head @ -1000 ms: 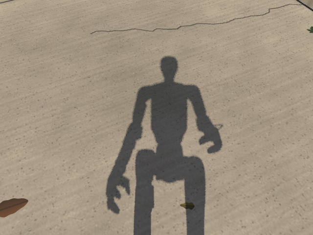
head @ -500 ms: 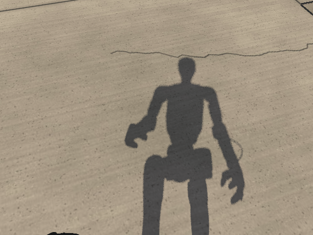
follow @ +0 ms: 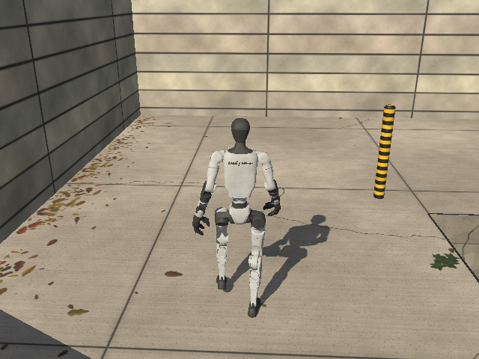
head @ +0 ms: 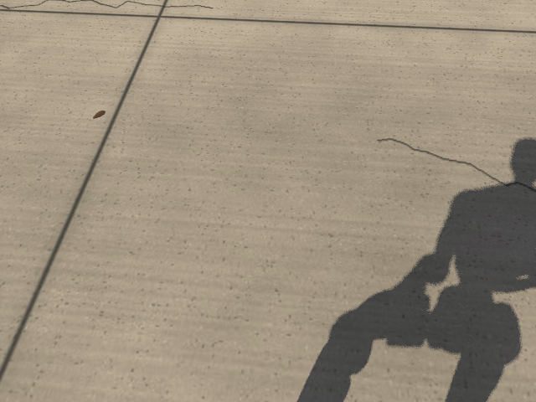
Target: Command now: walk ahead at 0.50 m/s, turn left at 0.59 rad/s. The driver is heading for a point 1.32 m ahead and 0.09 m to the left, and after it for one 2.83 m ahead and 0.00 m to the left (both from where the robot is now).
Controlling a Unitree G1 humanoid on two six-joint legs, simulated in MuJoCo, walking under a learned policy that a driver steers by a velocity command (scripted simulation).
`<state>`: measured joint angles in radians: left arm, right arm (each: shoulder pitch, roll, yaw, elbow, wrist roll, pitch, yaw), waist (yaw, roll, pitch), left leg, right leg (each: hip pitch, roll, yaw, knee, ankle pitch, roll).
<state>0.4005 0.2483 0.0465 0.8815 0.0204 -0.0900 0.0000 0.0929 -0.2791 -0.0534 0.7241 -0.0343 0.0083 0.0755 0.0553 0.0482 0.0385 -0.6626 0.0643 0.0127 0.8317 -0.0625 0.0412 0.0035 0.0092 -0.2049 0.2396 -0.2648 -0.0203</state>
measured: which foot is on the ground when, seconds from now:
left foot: up 0.00-0.12, down 0.14-0.70, up 0.72-1.00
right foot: down 0.00-0.16, up 0.18-0.68, down 0.70-1.00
